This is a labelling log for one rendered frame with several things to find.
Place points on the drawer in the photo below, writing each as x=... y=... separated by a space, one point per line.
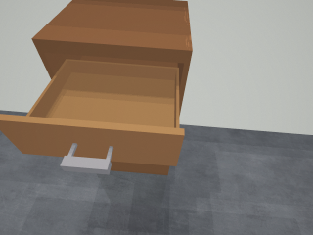
x=133 y=108

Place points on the handle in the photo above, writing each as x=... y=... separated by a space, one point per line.
x=86 y=165

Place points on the cabinet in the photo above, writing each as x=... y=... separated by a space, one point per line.
x=137 y=32

